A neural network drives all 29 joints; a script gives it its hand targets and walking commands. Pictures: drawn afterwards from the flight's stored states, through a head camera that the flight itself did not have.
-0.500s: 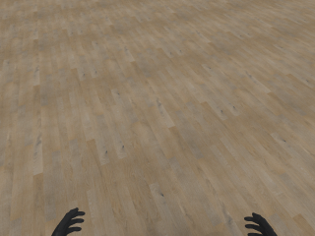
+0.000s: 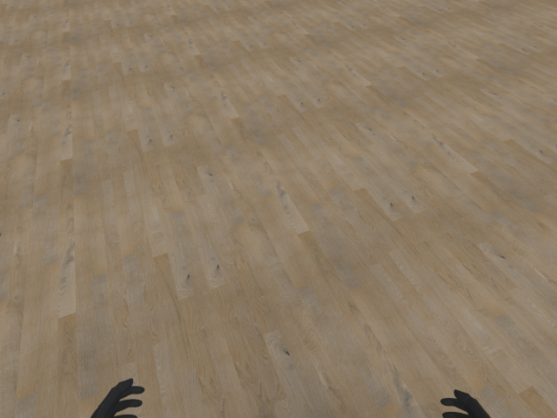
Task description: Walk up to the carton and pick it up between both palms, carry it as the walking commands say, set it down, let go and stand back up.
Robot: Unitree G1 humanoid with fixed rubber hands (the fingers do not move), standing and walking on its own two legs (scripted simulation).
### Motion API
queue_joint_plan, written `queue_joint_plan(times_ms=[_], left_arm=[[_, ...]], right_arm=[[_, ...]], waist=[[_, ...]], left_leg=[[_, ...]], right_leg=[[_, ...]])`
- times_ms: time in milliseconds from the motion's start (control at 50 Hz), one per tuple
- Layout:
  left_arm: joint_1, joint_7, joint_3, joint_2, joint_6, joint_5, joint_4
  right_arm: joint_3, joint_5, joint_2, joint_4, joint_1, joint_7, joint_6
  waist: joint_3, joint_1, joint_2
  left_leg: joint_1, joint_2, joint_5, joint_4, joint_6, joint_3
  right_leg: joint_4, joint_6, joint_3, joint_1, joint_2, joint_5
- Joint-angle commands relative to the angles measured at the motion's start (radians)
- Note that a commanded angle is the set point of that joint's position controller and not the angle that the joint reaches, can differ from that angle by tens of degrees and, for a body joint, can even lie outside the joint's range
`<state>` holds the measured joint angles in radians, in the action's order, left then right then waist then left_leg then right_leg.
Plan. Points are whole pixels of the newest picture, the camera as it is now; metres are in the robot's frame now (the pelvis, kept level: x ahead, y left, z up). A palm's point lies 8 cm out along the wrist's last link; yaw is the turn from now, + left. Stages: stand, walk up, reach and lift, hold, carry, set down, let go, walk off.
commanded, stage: stand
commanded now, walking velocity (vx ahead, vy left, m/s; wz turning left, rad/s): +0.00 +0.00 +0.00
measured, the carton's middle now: out of the picture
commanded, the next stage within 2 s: walk up in 1.26 s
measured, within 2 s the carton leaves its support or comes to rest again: neither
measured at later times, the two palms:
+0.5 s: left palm out of the picture +0.11 +0.28 -0.09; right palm out of the picture +0.11 -0.27 -0.10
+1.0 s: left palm out of the picture +0.10 +0.28 -0.08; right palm out of the picture +0.09 -0.27 -0.09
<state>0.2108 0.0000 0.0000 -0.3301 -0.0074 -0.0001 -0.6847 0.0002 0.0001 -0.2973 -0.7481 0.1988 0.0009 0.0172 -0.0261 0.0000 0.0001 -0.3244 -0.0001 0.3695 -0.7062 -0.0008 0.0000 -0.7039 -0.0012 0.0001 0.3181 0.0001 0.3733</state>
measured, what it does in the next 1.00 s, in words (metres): stands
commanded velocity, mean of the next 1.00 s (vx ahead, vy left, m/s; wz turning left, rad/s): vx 0.00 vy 0.00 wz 0.00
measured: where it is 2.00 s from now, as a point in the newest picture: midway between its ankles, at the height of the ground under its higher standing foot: outside the picture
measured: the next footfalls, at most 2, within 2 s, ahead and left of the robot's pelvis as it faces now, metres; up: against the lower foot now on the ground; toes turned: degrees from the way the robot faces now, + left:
none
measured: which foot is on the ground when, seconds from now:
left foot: down 0.00-1.00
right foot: down 0.00-1.00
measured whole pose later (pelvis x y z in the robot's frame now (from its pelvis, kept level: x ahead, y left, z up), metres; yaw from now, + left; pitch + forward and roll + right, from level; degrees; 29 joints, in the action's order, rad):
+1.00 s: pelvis +0.00 +0.00 +0.02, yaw +0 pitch -3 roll +0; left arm 0.20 0.00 0.00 -0.33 -0.01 0.00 -0.85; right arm 0.00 0.00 -0.30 -0.90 0.20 0.00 0.02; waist -0.04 0.00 0.00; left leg -0.19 0.00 0.27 -0.51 0.00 0.00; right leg -0.50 0.00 0.00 0.18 0.00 0.27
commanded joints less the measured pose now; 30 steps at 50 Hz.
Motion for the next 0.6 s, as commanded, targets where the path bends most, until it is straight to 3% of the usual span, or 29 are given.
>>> queue_joint_plan(times_ms=[0, 580], left_arm=[[-0.064, -0.005, -0.073, -0.208, -0.056, -0.020, 0.007], [-0.088, -0.004, -0.063, -0.205, -0.051, -0.011, -0.098]], right_arm=[[0.071, 0.020, -0.244, 0.045, -0.074, 0.004, 0.044], [0.059, 0.013, -0.244, -0.054, -0.094, 0.007, 0.040]], waist=[[0.095, 0.001, -0.014], [0.054, 0.003, -0.018]], left_leg=[[0.040, -0.087, -0.253, 0.136, -0.085, -0.118], [0.089, -0.098, -0.269, 0.238, -0.072, -0.127]], right_leg=[[0.139, -0.072, -0.097, -0.061, 0.091, -0.242], [0.236, -0.059, -0.101, -0.112, 0.099, -0.266]])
